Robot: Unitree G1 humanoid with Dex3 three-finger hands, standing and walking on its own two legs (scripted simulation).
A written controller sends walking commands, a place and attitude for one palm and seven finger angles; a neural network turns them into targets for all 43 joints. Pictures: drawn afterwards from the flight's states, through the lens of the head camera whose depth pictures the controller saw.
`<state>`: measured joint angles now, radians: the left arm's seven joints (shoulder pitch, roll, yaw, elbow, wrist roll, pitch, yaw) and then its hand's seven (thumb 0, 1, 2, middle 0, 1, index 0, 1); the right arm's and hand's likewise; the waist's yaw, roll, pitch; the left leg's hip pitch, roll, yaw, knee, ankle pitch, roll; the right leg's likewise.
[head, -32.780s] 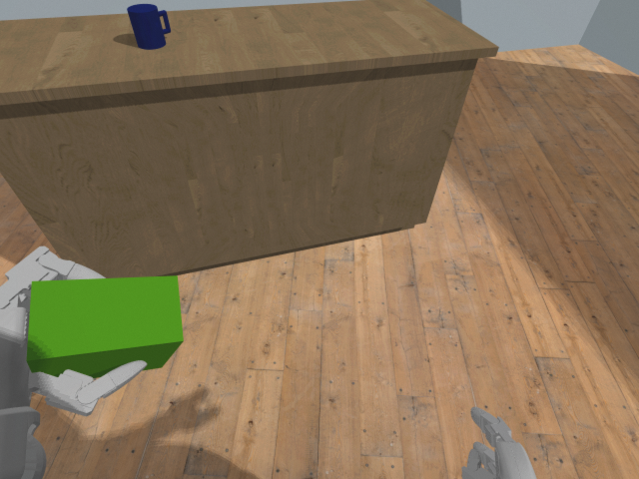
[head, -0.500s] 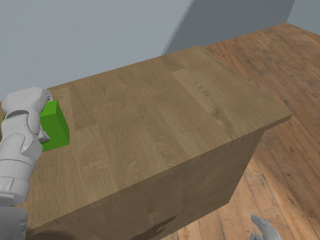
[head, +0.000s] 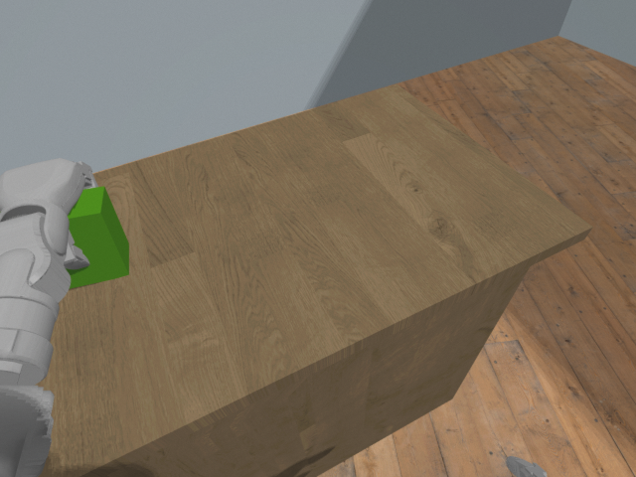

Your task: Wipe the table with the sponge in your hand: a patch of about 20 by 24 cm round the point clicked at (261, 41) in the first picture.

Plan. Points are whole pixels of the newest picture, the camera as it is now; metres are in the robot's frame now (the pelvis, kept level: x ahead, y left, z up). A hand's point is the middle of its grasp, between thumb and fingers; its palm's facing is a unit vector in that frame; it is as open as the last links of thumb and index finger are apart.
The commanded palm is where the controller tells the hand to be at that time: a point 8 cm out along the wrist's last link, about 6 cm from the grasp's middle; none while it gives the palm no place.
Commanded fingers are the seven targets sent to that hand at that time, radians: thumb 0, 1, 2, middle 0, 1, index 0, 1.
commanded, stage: slide back across to the first lane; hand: left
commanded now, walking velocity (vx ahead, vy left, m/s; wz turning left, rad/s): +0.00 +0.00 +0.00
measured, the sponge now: (75, 250) +0.37 +0.35 +0.10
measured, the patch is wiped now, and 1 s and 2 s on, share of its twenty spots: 1.00 1.00 1.00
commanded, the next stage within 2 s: wipe back along the first lane in 0.52 s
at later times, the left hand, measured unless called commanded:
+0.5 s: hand (1, 234) +0.35 +0.41 +0.15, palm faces -0.07 -0.01 -1.00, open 10.2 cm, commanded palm +0.32 +0.41 +0.21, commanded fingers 0.00 0.10 1.30 -1.20 -1.60 -1.20 -1.60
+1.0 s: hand out of the picture +0.32 +0.40 +0.14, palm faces +0.04 -0.04 -1.00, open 10.2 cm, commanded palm +0.28 +0.38 +0.19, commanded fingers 0.00 0.10 1.30 -1.20 -1.60 -1.20 -1.60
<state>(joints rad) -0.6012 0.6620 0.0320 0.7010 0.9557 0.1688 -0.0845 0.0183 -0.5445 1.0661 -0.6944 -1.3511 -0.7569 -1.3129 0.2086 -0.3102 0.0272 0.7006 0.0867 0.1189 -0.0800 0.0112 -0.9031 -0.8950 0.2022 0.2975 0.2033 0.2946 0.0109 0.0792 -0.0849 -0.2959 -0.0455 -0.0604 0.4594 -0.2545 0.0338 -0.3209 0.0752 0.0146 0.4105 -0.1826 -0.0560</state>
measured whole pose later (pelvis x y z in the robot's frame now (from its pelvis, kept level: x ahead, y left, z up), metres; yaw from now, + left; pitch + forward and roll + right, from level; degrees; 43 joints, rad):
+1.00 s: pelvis +0.02 +0.05 +0.00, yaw +3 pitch +3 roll -2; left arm -0.28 0.61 0.04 0.14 0.90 0.31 -0.13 0.00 -0.52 1.06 -0.67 -1.37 -0.73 -1.34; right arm 0.10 -0.29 0.05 0.65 0.06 0.07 -0.02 0.01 -0.90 -0.90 0.20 0.30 0.20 0.29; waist 0.11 0.09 -0.03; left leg -0.17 -0.11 -0.09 0.37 -0.23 0.10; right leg -0.18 0.01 -0.01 0.32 -0.19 -0.02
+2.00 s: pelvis +0.01 +0.01 +0.00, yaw +0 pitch +0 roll -1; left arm 0.18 0.64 0.16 -0.24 0.80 0.39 -0.10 0.00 -0.50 1.06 -0.64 -1.39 -0.70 -1.36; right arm 0.10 -0.31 0.05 0.61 0.07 0.09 -0.05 0.01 -0.90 -0.90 0.20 0.30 0.20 0.29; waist 0.10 0.11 -0.06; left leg -0.18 -0.05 -0.06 0.50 -0.31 0.04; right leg -0.21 0.07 0.01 0.46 -0.24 -0.05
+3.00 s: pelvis +0.00 +0.01 +0.00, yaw +0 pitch -3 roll +0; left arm 0.26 0.61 0.05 -0.45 0.81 0.48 -0.11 -0.01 -0.53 1.06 -0.69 -1.35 -0.74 -1.32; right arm 0.05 -0.26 0.09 0.64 0.05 0.05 -0.05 0.01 -0.90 -0.90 0.20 0.30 0.21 0.30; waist 0.15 0.10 -0.03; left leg -0.12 -0.06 -0.05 0.45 -0.27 0.05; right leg -0.16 0.06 0.02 0.43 -0.22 -0.04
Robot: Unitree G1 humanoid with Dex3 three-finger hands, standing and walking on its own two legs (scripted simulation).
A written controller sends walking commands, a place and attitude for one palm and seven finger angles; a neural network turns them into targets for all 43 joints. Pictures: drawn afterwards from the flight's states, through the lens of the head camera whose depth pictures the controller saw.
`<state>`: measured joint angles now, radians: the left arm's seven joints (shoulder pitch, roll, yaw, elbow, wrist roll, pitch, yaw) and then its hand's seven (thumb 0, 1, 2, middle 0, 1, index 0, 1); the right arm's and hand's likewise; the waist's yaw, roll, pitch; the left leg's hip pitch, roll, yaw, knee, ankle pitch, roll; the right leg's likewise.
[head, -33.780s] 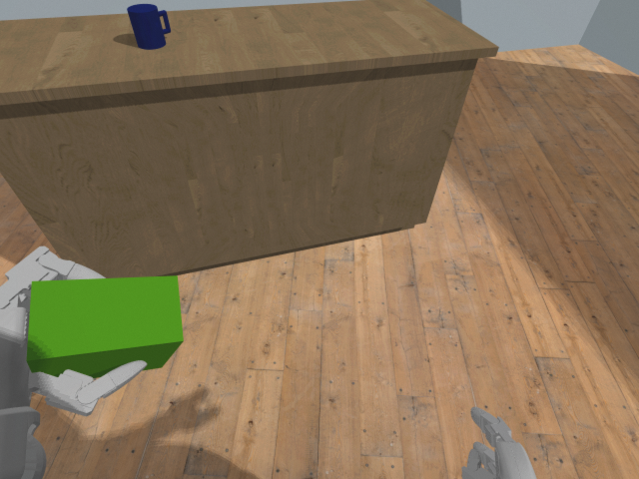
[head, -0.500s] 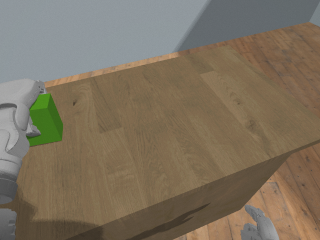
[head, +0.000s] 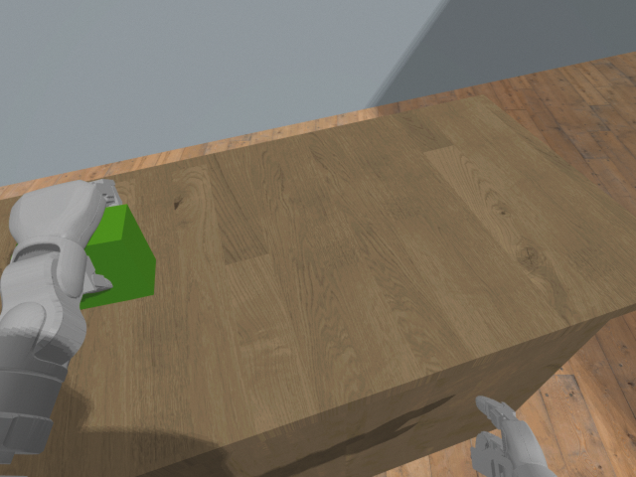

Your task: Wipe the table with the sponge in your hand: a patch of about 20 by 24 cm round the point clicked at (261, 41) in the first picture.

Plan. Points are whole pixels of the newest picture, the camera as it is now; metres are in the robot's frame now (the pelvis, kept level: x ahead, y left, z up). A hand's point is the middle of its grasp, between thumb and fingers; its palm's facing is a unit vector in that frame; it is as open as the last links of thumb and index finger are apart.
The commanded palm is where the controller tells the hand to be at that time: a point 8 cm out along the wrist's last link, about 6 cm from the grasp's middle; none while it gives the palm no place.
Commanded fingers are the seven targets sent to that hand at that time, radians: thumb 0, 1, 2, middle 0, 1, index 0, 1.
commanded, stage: wipe back along the first lane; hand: left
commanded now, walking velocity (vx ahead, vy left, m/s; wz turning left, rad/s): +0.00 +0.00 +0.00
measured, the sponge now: (99, 268) +0.31 +0.34 +0.09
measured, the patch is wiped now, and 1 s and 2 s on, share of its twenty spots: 1.00 1.00 1.00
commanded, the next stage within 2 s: lift the sponge slowly off the table in 1.24 s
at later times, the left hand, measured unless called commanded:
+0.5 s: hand (94, 276) +0.27 +0.30 +0.14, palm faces +0.06 -0.04 -1.00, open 10.2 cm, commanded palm +0.23 +0.30 +0.17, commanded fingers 0.00 0.10 1.30 -1.20 -1.60 -1.20 -1.60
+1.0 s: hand (82, 316) +0.22 +0.29 +0.14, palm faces +0.08 -0.05 -1.00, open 10.2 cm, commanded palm +0.18 +0.28 +0.16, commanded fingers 0.00 0.10 1.30 -1.20 -1.60 -1.20 -1.60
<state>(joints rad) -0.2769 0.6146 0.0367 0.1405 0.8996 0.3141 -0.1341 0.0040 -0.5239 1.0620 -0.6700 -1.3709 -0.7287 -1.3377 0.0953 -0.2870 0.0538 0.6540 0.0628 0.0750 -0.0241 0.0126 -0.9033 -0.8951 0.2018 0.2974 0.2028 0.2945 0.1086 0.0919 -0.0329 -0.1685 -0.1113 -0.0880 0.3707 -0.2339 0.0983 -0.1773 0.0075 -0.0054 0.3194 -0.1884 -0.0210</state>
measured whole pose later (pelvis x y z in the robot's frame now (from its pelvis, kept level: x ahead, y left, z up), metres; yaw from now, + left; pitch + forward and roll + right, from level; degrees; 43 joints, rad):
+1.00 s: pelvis -0.01 -0.04 -0.01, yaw -2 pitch +0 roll -1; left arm 0.18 0.64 0.16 -0.24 0.80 0.39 -0.10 0.00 -0.50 1.06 -0.64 -1.39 -0.70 -1.36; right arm 0.10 -0.31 0.05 0.61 0.07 0.09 -0.05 0.01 -0.90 -0.90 0.20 0.30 0.20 0.29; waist 0.10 0.11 -0.06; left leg -0.18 -0.05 -0.06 0.50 -0.31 0.04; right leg -0.21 0.07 0.01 0.46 -0.24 -0.05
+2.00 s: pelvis -0.02 -0.04 +0.00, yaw -3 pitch -3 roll +0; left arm 0.26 0.61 0.05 -0.45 0.81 0.48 -0.11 -0.01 -0.53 1.06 -0.69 -1.35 -0.74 -1.32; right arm 0.05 -0.26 0.09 0.64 0.05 0.05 -0.05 0.01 -0.90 -0.90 0.20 0.30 0.21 0.30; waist 0.15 0.10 -0.03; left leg -0.12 -0.06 -0.05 0.45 -0.27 0.05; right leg -0.16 0.06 0.02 0.43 -0.22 -0.04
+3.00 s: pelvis -0.05 -0.05 -0.01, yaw -2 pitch -4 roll +0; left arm -0.05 0.73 0.08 -0.26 0.76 0.48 -0.21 0.00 -0.53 1.06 -0.69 -1.34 -0.75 -1.31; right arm 0.02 -0.29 0.09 0.64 0.08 0.04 -0.11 0.02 -0.90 -0.90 0.20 0.30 0.20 0.29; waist 0.15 0.11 -0.01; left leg -0.15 -0.06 -0.07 0.47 -0.25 0.03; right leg -0.19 0.06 0.01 0.46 -0.20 -0.06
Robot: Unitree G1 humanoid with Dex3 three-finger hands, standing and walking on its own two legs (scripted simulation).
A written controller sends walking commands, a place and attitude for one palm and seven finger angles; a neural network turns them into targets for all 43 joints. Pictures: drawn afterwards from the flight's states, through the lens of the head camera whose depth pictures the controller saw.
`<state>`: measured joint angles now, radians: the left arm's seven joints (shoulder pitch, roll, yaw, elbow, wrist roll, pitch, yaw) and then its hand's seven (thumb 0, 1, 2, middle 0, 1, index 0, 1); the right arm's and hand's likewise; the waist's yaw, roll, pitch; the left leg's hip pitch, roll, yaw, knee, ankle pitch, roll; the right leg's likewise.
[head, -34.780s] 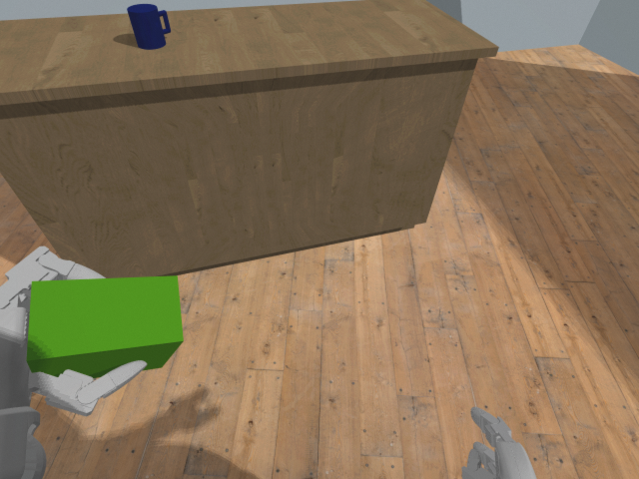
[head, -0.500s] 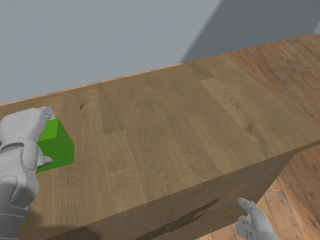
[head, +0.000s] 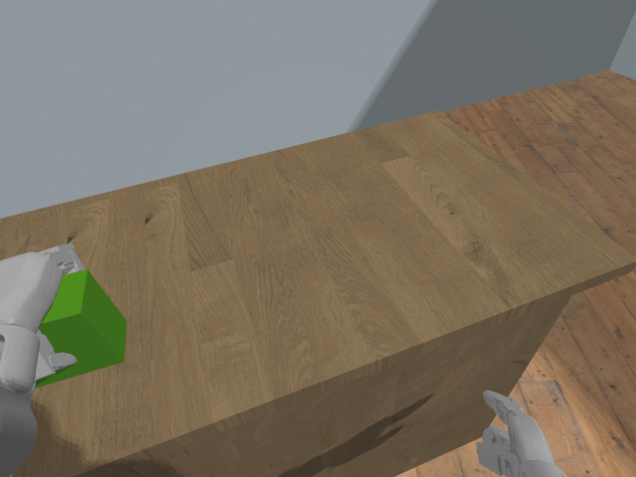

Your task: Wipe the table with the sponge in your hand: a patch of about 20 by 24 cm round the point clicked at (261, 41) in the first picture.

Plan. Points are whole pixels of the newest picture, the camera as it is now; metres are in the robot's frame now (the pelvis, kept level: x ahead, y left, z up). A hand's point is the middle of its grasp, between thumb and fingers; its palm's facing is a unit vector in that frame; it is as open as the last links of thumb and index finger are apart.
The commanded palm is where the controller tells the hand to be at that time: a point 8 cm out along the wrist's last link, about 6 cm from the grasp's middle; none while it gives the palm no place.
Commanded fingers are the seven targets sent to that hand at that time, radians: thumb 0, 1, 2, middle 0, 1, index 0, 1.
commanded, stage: wipe back along the first lane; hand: left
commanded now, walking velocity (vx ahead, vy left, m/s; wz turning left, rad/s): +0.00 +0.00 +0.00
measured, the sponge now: (62, 339) +0.22 +0.34 +0.10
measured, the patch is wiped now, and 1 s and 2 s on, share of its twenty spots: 1.00 1.00 1.00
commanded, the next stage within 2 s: lift the sponge slowly off the table in 0.24 s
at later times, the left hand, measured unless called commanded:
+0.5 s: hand (39, 354) +0.18 +0.31 +0.14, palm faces +0.15 -0.08 -0.99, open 10.2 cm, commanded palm +0.13 +0.31 +0.18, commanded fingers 0.00 0.10 1.30 -1.20 -1.60 -1.20 -1.60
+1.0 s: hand (53, 345) +0.18 +0.30 +0.15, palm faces +0.11 -0.09 -0.99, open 10.2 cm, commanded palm +0.14 +0.30 +0.21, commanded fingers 0.00 0.10 1.30 -1.20 -1.60 -1.20 -1.60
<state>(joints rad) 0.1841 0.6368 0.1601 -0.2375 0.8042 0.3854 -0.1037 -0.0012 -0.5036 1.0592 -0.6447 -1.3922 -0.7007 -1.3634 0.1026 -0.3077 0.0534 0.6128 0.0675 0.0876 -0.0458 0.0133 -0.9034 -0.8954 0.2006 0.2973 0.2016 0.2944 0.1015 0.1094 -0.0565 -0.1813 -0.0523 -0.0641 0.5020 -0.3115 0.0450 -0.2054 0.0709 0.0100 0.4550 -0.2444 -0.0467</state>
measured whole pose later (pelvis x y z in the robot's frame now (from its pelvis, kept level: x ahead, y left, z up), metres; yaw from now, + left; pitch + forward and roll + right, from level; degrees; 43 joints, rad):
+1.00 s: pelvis -0.01 +0.00 +0.00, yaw +0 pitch -3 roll +0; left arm 0.26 0.61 0.05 -0.45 0.81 0.48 -0.11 -0.01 -0.53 1.06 -0.69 -1.35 -0.74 -1.32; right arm 0.05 -0.26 0.09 0.64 0.05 0.05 -0.05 0.01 -0.90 -0.90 0.20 0.30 0.21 0.30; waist 0.15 0.10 -0.03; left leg -0.12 -0.06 -0.05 0.45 -0.27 0.05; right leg -0.16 0.06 0.02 0.43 -0.22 -0.04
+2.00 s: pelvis -0.04 -0.01 +0.00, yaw +0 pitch -4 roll +0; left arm -0.05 0.73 0.08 -0.26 0.76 0.48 -0.21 0.00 -0.53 1.06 -0.69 -1.34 -0.75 -1.31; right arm 0.02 -0.29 0.09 0.64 0.08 0.04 -0.11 0.02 -0.90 -0.90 0.20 0.30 0.20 0.29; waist 0.15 0.11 -0.01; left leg -0.15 -0.06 -0.07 0.47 -0.25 0.03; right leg -0.19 0.06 0.01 0.46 -0.20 -0.06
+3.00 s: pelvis -0.04 +0.00 +0.00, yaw -1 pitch -4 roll +0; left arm 0.06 0.71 0.10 -0.54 0.69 0.58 -0.18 0.00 -0.53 1.06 -0.69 -1.33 -0.75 -1.31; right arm 0.02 -0.28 0.10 0.63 0.08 0.08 -0.10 0.01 -0.90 -0.90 0.20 0.30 0.18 0.28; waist 0.17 0.12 -0.02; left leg -0.13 -0.06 -0.05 0.45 -0.24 0.04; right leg -0.18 0.06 0.03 0.44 -0.19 -0.05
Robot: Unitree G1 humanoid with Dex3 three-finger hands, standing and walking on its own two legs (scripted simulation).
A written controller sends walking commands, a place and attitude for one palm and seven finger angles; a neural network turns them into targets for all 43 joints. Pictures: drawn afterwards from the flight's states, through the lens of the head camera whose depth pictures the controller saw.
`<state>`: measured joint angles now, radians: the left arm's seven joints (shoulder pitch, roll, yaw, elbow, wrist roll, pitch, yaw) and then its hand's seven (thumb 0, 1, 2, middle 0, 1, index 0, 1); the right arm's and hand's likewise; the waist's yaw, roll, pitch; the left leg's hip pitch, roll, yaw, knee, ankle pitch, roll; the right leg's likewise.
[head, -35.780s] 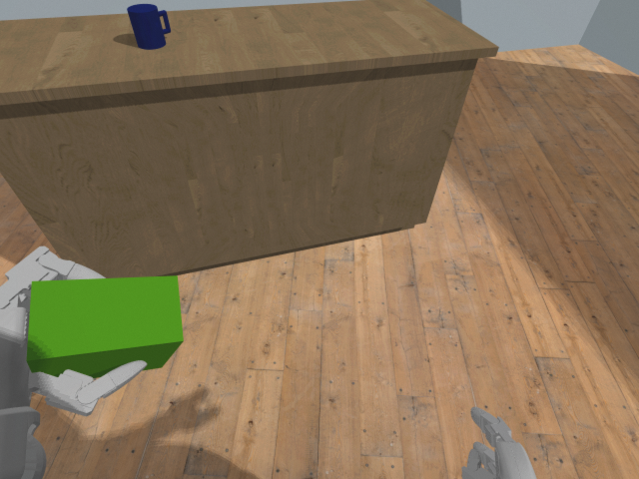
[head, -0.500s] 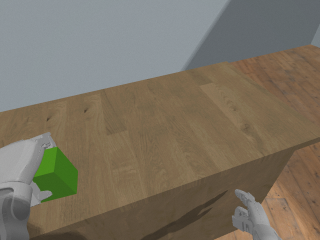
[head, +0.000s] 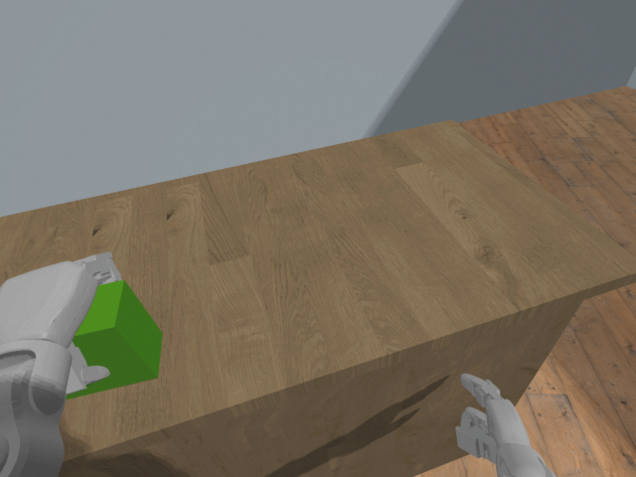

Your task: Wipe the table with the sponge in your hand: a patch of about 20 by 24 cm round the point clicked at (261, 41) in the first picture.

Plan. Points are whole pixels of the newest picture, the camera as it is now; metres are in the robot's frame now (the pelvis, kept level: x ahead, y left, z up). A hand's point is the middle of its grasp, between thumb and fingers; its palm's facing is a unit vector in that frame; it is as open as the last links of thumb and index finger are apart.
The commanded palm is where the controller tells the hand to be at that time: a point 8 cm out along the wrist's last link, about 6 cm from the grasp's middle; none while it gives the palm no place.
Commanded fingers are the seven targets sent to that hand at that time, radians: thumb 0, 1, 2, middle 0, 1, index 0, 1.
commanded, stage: lift the sponge slowly off the table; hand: left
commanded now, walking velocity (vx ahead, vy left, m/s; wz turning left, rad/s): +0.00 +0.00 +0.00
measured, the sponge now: (98, 350) +0.19 +0.30 +0.10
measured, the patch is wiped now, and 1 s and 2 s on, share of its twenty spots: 1.00 1.00 1.00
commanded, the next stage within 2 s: bring the sponge back beside the body in 1.44 s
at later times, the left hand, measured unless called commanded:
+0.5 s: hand (63, 306) +0.20 +0.31 +0.18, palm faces +0.12 -0.03 -0.99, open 10.2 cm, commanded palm +0.16 +0.31 +0.25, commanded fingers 0.00 0.10 1.30 -1.20 -1.60 -1.20 -1.60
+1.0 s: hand (48, 277) +0.21 +0.32 +0.21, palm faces +0.17 -0.02 -0.99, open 10.2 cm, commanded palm +0.16 +0.32 +0.28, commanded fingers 0.00 0.10 1.30 -1.20 -1.60 -1.20 -1.60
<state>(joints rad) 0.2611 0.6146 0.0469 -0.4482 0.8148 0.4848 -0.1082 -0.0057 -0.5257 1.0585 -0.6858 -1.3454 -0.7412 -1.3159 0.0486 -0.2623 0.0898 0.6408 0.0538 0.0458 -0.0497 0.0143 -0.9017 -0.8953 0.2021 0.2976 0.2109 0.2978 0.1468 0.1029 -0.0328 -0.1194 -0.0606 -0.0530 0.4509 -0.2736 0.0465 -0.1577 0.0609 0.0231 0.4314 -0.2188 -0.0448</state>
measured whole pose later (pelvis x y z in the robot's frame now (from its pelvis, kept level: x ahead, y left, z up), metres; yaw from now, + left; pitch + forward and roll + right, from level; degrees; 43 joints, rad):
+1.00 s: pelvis -0.02 -0.01 +0.00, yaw +1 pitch -4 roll +0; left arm -0.05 0.73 0.08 -0.26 0.76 0.48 -0.21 0.00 -0.53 1.06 -0.69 -1.34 -0.75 -1.31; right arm 0.02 -0.29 0.09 0.64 0.08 0.04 -0.11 0.02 -0.90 -0.90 0.20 0.30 0.20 0.29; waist 0.15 0.11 -0.01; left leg -0.15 -0.06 -0.07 0.47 -0.25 0.03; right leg -0.19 0.06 0.01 0.46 -0.20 -0.06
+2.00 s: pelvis -0.02 +0.00 +0.00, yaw +0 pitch -4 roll +0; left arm 0.06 0.71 0.10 -0.54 0.69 0.58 -0.18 0.00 -0.53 1.06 -0.69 -1.33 -0.75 -1.31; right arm 0.02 -0.28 0.10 0.63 0.08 0.08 -0.10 0.01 -0.90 -0.90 0.20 0.30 0.18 0.28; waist 0.17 0.12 -0.02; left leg -0.13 -0.06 -0.05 0.45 -0.24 0.04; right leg -0.18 0.06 0.03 0.44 -0.19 -0.05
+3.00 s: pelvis -0.03 -0.01 +0.00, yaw -1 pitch -5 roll +0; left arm 0.13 0.68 0.12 -0.60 0.67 0.59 -0.11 0.00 -0.53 1.06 -0.70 -1.33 -0.75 -1.31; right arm 0.02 -0.27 0.10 0.61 0.08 0.08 -0.09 0.01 -0.90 -0.90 0.20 0.30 0.21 0.30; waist 0.16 0.12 -0.03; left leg -0.13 -0.04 -0.04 0.47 -0.25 0.02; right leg -0.17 0.08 0.03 0.45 -0.19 -0.06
